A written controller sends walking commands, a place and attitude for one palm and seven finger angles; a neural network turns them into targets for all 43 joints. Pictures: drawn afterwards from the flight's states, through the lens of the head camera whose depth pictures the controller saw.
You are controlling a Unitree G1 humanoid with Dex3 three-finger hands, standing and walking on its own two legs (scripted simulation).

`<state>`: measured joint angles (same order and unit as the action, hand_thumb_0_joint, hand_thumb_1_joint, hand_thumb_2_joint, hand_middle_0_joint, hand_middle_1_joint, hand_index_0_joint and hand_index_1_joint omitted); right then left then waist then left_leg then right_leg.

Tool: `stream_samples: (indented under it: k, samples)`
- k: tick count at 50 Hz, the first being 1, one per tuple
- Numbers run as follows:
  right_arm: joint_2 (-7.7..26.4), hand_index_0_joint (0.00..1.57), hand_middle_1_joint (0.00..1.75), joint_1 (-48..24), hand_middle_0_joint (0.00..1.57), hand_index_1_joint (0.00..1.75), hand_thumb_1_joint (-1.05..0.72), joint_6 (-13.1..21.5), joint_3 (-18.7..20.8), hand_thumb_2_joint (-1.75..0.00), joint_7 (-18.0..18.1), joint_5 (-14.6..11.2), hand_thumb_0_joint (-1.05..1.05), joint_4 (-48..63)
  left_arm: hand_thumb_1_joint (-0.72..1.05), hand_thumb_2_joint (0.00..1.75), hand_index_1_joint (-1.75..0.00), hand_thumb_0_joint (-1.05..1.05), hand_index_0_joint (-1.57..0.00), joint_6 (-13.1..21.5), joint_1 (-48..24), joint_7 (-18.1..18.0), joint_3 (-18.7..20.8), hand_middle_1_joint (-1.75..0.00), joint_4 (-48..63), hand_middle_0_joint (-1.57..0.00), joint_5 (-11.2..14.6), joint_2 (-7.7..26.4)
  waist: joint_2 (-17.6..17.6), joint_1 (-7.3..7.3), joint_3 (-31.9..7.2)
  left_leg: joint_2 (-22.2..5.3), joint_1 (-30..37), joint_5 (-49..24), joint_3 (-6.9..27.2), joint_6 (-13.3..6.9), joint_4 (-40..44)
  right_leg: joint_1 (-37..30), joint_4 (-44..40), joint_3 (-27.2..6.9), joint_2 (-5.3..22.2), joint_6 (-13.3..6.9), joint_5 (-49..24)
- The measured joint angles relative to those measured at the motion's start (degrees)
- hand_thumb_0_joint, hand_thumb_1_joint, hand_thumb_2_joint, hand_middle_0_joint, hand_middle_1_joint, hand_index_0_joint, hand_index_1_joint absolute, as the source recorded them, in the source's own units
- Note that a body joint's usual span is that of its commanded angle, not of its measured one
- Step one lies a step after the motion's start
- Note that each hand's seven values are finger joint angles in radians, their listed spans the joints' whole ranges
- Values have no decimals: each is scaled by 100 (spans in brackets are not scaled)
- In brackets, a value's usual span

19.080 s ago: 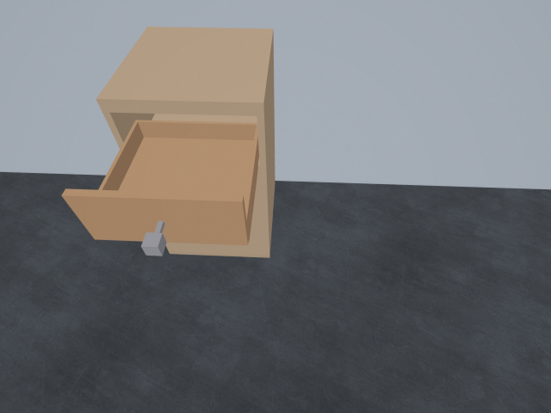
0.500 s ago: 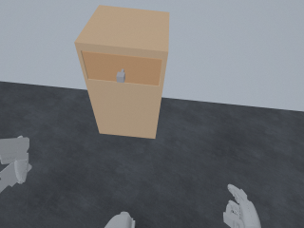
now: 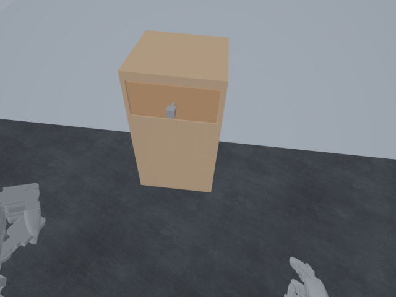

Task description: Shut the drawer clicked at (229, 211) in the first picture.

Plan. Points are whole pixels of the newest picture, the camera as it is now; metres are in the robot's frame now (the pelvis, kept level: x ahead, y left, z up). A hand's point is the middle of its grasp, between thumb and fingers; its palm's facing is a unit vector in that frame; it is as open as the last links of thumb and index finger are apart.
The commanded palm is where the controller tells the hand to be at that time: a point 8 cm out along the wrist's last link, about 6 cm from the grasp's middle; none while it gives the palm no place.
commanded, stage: stop stepping back and stand still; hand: left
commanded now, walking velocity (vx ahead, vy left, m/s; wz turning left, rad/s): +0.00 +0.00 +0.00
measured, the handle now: (171, 109) +0.85 +0.15 -0.13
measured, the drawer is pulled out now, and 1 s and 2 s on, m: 0.00 0.00 0.00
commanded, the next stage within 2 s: let the arm hang, fingers relaxed in 0.54 s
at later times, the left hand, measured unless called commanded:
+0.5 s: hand (62, 194) +0.23 +0.23 +0.16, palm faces +0.33 -0.82 -0.47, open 3.3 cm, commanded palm +0.17 +0.27 +0.18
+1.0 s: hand out of the picture +0.04 +0.19 -0.17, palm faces +0.04 -0.97 -0.22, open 3.4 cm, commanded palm none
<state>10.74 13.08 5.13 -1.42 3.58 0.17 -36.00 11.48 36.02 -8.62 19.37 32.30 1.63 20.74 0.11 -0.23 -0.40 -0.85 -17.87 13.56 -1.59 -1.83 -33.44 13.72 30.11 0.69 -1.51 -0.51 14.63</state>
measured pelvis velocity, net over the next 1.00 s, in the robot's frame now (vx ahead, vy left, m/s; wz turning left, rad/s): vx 0.03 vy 0.00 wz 0.02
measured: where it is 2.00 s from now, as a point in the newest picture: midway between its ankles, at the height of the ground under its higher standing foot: outside the picture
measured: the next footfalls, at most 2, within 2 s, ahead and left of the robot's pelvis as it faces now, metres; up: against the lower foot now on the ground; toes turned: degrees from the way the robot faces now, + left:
none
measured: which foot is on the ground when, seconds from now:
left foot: down 0.00-1.00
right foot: down 0.00-1.00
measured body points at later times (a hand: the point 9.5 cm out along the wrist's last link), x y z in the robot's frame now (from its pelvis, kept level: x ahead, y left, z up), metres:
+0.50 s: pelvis +0.03 -0.01 +0.01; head +0.05 +0.00 +0.46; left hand +0.20 +0.27 +0.19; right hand +0.21 -0.24 -0.07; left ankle +0.05 +0.10 -0.73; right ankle +0.02 -0.12 -0.73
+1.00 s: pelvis +0.03 +0.00 +0.01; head +0.05 +0.02 +0.46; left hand +0.04 +0.24 -0.15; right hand +0.07 -0.25 -0.13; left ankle +0.05 +0.10 -0.73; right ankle +0.02 -0.12 -0.73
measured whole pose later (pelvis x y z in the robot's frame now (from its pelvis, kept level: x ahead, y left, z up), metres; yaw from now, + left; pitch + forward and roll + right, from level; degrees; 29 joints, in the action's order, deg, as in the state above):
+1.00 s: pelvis +0.03 +0.00 +0.01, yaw +1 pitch -1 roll -1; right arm 11.5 13.9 -1.3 -0.2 0.6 1.0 -56.2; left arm -2.0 16.6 -2.1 1.4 -55.9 -1.2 12.6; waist 2.0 0.2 3.6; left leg 0.7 -14.6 13.0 -0.8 -1.6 -28.1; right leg 10.9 26.7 1.2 -0.3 -0.3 15.2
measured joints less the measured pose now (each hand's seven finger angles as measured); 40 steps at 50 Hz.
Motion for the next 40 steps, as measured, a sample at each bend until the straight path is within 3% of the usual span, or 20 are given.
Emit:
stream_samples:
  k: [4,7,14,32,34,37,40]
  samples:
    - [65,20,30,57,21,30,-90,7,41,-89,95,-12,1,-23,89,90,-160,2,-140,-54,-124,-15,27,-160,-190,-141,-85,-67,105,3,-37,106,173,-14,-66,-38,239,-9,140,-80,91,44,408]
    - [22,20,30,89,20,30,-90,102,27,-89,94,-9,1,46,89,90,-160,2,-140,-6,-159,-31,125,-160,-173,-141,-118,37,194,-35,22,189,277,-123,-60,-26,457,-95,-64,-92,162,68,29]
    - [19,20,30,-28,20,30,-90,130,29,-89,-25,-29,1,45,89,90,-160,2,-140,209,5,37,93,-160,-73,-140,-39,54,42,-14,106,53,283,-78,-12,54,520,-225,-400,-55,23,9,-40]
    - [74,20,30,-321,20,30,-90,-66,109,-89,40,-87,1,208,89,90,-160,2,-140,130,100,72,73,-160,-54,-140,46,124,-19,15,255,71,442,-54,-46,70,743,-349,-569,-92,39,10,-1]
    - [245,20,30,-376,20,30,-90,102,203,-90,-198,-105,1,-81,89,90,-160,1,-140,155,-394,336,-290,-160,-947,-140,-139,215,-161,72,139,102,193,-13,22,51,509,-142,-354,-8,72,26,51]
    - [509,20,30,-551,20,30,-90,-140,269,-90,-391,-45,1,-586,90,90,-158,0,-138,-530,-1392,658,-1010,-158,-3298,-137,-300,-7,-375,114,-39,192,-72,162,56,-3,134,130,93,36,164,59,309]
    - [507,20,30,-573,20,30,-90,-371,246,-89,-422,47,1,-908,90,90,-152,0,-132,-1144,-1985,737,-1420,-152,-5530,-131,-374,-397,-318,26,-31,253,-64,235,29,-31,-5,182,364,13,230,82,449]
